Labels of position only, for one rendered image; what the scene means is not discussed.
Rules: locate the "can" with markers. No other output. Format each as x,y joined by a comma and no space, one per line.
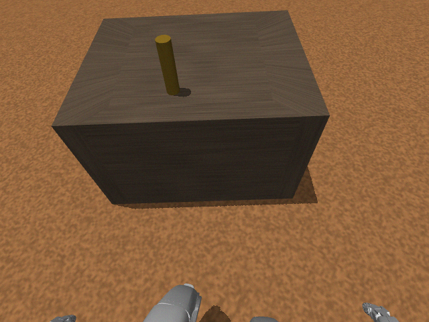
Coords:
166,56

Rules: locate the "right robot hand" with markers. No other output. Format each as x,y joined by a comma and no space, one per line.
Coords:
378,314

